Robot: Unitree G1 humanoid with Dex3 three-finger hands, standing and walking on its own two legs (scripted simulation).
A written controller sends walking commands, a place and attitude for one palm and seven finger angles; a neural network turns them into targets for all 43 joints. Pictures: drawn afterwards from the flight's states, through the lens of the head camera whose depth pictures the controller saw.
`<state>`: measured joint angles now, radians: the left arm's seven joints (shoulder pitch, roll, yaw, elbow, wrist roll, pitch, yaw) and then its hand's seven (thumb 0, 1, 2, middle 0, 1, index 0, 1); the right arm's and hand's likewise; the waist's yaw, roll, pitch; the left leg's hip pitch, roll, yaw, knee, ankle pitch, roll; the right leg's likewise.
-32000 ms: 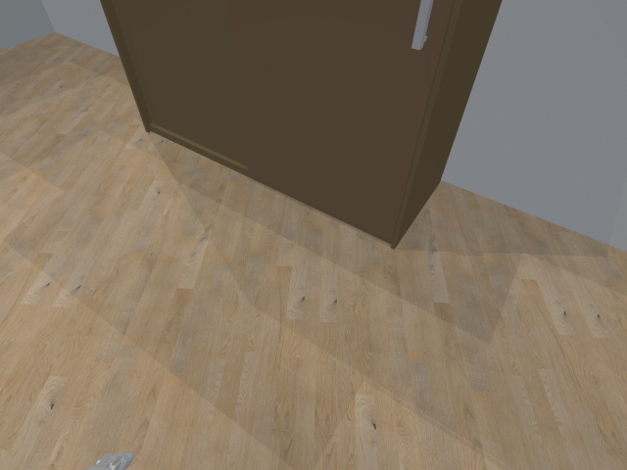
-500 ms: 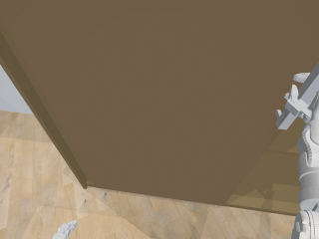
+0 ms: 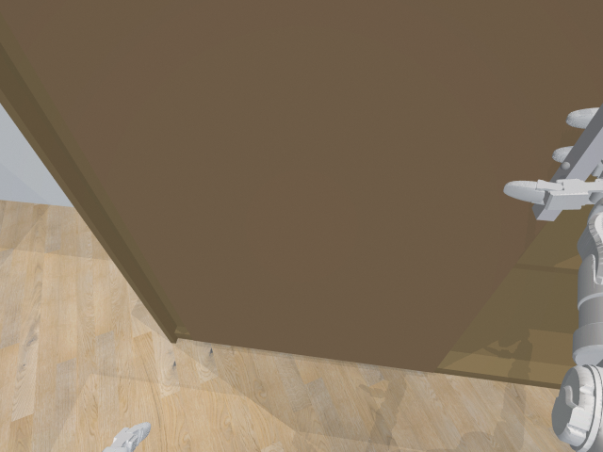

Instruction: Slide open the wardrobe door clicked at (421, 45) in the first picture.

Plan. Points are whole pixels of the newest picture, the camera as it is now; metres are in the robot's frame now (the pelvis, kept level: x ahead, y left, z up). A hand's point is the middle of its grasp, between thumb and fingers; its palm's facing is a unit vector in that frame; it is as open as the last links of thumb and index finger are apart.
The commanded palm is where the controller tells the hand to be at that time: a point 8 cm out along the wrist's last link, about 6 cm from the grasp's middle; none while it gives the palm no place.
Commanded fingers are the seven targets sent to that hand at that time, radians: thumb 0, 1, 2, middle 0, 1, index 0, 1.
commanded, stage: loosen the grip on the handle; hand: right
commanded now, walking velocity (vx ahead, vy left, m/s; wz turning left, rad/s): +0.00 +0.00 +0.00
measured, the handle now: (586, 135) +0.47 -0.31 +0.21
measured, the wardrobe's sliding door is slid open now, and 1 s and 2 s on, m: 0.69 0.69 0.69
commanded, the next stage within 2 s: slip the hand off the handle in 0.18 s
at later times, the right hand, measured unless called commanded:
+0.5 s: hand (575, 170) +0.43 -0.29 +0.18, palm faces +0.42 +0.89 -0.18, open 14.0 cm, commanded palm +0.38 -0.35 +0.18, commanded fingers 0.00 0.55 -0.20 0.25 1.15 0.25 1.15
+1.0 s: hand out of the picture +0.42 -0.35 +0.18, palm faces +0.44 +0.87 -0.22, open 14.7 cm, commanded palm +0.36 -0.39 +0.18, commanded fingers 0.00 0.55 -0.20 0.25 1.15 0.25 1.15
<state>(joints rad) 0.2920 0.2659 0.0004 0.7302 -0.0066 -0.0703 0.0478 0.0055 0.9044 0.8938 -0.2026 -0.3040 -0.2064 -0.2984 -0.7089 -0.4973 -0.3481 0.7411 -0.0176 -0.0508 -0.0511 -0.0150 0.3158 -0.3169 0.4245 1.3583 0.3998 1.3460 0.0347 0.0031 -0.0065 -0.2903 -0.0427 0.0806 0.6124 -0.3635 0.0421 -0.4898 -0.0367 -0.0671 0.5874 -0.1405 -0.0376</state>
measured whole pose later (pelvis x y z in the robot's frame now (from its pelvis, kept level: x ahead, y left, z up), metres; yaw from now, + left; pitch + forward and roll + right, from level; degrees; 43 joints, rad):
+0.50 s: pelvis +0.03 +0.01 +0.01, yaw +1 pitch +2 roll +1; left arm 0.22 0.24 -0.03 0.73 -0.01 -0.05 0.10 0.01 0.90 0.89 -0.20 -0.30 -0.21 -0.30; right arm -0.51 -0.51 -0.42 0.56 0.04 0.01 -0.01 -0.02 0.55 -0.20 0.40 1.25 0.37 1.22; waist 0.03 -0.01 -0.03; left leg -0.23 -0.04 0.06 0.56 -0.38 0.05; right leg -0.43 -0.03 -0.08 0.56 -0.17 -0.03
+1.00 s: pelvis +0.03 +0.00 +0.00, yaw +2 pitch +5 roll +1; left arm 0.34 0.29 0.00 0.72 -0.04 -0.04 0.11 0.01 0.90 0.89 -0.20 -0.30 -0.21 -0.30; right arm -0.49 -0.67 -0.58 0.70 0.07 -0.11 0.14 -0.02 0.55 -0.20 0.25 1.15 0.25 1.15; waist 0.05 -0.02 -0.04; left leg -0.31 -0.06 0.04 0.61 -0.39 0.05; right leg -0.51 -0.05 -0.09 0.62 -0.19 -0.03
